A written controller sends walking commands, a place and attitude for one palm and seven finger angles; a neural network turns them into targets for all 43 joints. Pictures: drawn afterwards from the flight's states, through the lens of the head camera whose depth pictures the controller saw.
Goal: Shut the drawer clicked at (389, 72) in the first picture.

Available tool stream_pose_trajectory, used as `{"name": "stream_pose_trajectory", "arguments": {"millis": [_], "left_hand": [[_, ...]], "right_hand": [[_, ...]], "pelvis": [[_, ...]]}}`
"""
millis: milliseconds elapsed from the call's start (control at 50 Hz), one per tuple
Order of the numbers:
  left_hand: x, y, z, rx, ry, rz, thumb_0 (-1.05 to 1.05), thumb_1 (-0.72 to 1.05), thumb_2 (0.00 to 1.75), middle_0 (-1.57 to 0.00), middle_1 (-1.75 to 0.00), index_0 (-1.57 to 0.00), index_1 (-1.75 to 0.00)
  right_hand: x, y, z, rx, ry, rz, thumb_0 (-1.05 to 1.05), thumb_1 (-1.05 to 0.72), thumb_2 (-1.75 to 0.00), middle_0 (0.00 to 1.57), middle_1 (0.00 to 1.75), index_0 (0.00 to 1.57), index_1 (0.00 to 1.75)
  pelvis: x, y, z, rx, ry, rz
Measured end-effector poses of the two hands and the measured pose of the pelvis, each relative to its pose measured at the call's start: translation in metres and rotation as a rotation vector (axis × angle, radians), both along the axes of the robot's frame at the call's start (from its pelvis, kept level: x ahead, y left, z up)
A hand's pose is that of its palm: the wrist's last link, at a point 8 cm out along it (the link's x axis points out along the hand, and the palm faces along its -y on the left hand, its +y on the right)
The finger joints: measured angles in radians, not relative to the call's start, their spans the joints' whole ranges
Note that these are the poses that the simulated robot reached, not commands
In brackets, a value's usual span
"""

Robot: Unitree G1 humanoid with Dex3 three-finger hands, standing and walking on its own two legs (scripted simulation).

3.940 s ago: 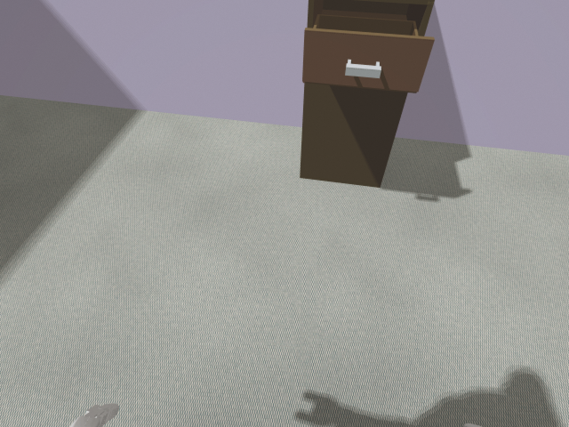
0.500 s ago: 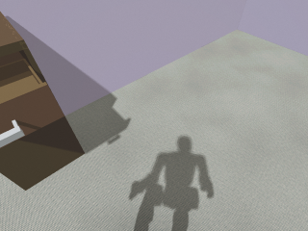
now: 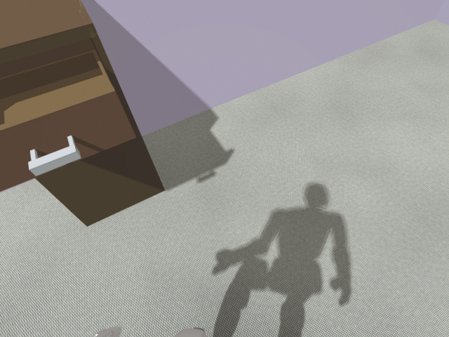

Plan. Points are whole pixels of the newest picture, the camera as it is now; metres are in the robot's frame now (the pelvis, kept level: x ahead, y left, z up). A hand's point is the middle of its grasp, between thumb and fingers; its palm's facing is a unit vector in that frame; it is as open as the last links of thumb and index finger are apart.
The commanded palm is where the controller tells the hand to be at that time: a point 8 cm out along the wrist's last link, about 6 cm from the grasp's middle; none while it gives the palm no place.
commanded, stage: turn to face it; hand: left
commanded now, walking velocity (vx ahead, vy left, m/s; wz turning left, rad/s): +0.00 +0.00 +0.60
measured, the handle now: (54, 153) +0.49 +0.42 +0.00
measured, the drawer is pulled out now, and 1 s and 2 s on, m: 0.28 0.28 0.28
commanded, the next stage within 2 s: take the last steps up to it in 0.82 s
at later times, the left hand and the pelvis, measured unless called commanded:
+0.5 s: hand out of the picture -0.06 +0.26 -0.18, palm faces +0.32 -0.91 -0.25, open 7.4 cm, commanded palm none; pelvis -0.02 +0.04 +0.00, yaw +17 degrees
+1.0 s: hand out of the picture -0.01 +0.22 -0.14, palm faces +0.41 -0.88 -0.26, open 7.3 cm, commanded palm none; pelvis -0.02 +0.01 +0.00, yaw +25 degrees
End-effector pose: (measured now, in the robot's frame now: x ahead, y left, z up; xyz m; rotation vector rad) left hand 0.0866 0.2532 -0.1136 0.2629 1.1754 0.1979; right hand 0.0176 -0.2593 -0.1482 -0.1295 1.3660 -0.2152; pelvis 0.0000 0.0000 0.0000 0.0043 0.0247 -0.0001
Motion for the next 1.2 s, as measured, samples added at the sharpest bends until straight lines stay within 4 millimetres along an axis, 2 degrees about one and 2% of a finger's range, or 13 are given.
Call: {"name": "stream_pose_trajectory", "arguments": {"millis": [100,200,280,360,420,460,520,680,800,940,1000,1060,1200], "left_hand": [[-0.017,-0.01,0.009,-0.006,-0.043,0.05,0.0,0.91,0.9,-0.2,-0.3,-0.2,-0.3],[-0.045,-0.013,0.002,-0.036,-0.034,0.107,0.0,0.91,0.9,-0.2,-0.3,-0.2,-0.3],[-0.08,-0.003,-0.011,-0.064,0.015,0.176,0.0,0.91,0.9,-0.2,-0.3,-0.2,-0.3],[-0.121,0.017,-0.032,-0.087,0.076,0.266,0.0,0.91,0.9,-0.2,-0.3,-0.21,-0.3],[-0.148,0.036,-0.045,-0.094,0.13,0.326,0.0,0.91,0.9,-0.2,-0.3,-0.2,-0.3],[-0.159,0.045,-0.043,-0.09,0.157,0.352,0.01,0.91,0.9,-0.2,-0.3,-0.2,-0.3],[-0.162,0.056,-0.034,-0.089,0.151,0.373,0.01,0.91,0.9,-0.2,-0.3,-0.2,-0.3],[-0.149,0.067,-0.015,-0.075,0.063,0.395,0.01,0.91,0.9,-0.2,-0.3,-0.2,-0.3],[-0.129,0.055,-0.009,-0.069,0.012,0.391,0.01,0.91,0.9,-0.2,-0.3,-0.2,-0.3],[-0.112,0.024,-0.003,-0.037,-0.059,0.392,0.0,0.91,0.9,-0.2,-0.3,-0.2,-0.3],[-0.12,0.007,0.002,-0.038,-0.06,0.402,0.0,0.91,0.9,-0.2,-0.3,-0.2,-0.3],[-0.136,-0.008,0.005,-0.054,-0.046,0.444,0.0,0.91,0.9,-0.2,-0.3,-0.2,-0.3],[-0.192,-0.032,-0.002,-0.096,0.068,0.556,0.0,0.93,0.9,-0.2,-0.3,-0.2,-0.3]], "right_hand": [[0.035,-0.017,0.009,-0.015,-0.063,0.074,0.01,-0.91,-0.89,0.2,0.3,0.2,0.3],[0.078,-0.011,0.019,-0.024,-0.129,0.17,0.01,-0.91,-0.89,0.2,0.3,0.2,0.3],[0.114,0.011,0.026,-0.031,-0.173,0.268,0.01,-0.91,-0.89,0.19,0.3,0.2,0.3],[0.147,0.047,0.031,-0.047,-0.225,0.378,0.01,-0.91,-0.89,0.19,0.3,0.2,0.3],[0.16,0.072,0.034,-0.055,-0.271,0.44,0.0,-0.91,-0.89,0.2,0.3,0.2,0.3],[0.158,0.084,0.04,-0.055,-0.275,0.46,0.0,-0.91,-0.89,0.2,0.3,0.2,0.3],[0.149,0.096,0.046,-0.056,-0.253,0.47,0.0,-0.91,-0.89,0.2,0.3,0.2,0.3],[0.116,0.11,0.042,-0.019,-0.166,0.47,0.0,-0.91,-0.89,0.2,0.3,0.21,0.3],[0.09,0.098,0.029,0.006,-0.103,0.444,0.0,-0.91,-0.89,0.2,0.3,0.21,0.3],[0.074,0.068,0.004,0.041,-0.037,0.428,0.0,-0.91,-0.89,0.2,0.3,0.21,0.3],[0.073,0.059,0.001,0.049,-0.016,0.435,0.01,-0.91,-0.89,0.2,0.3,0.2,0.3],[0.077,0.054,0.006,0.053,-0.002,0.461,0.01,-0.91,-0.89,0.2,0.3,0.2,0.3],[0.097,0.057,0.013,0.034,0.009,0.515,0.01,-0.91,-0.89,0.2,0.3,0.2,0.3]], "pelvis": [[-0.003,-0.007,0.005,0.027,-0.03,0.073],[-0.007,-0.006,0.006,0.033,-0.043,0.136],[-0.011,0.003,0.002,0.022,-0.04,0.185],[-0.014,0.02,-0.007,0.001,-0.031,0.24],[-0.017,0.033,-0.014,0.0,-0.03,0.267],[-0.019,0.038,-0.009,-0.009,-0.033,0.275],[-0.02,0.045,0.0,-0.027,-0.033,0.299],[-0.023,0.052,0.012,-0.033,-0.035,0.355],[-0.022,0.044,0.01,-0.016,-0.036,0.385],[-0.019,0.02,0.001,0.02,-0.028,0.416],[-0.019,0.012,0.004,0.017,-0.039,0.44],[-0.015,0.007,0.01,0.027,-0.041,0.46],[-0.002,0.013,0.014,0.016,-0.04,0.5]]}}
